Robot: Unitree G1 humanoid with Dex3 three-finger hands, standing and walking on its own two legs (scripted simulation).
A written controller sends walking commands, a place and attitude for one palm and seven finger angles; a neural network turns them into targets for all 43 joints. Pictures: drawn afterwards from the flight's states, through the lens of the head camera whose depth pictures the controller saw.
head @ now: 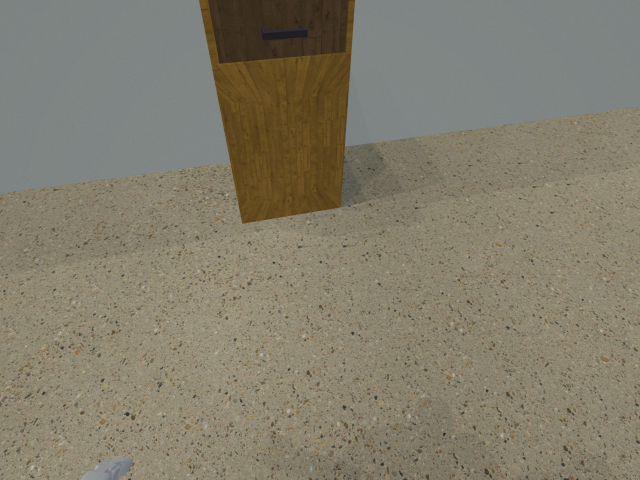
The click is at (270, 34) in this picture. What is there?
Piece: drawer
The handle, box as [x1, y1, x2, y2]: [261, 25, 307, 39]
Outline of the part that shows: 306,28 304,28 302,25 299,25 298,28 265,30 264,28 261,28 263,39 274,39 307,36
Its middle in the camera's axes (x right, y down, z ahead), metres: -0.12 -0.63 +1.18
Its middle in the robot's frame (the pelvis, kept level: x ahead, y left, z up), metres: +1.30 +0.18 +0.04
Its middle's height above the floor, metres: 0.81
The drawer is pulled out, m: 0.00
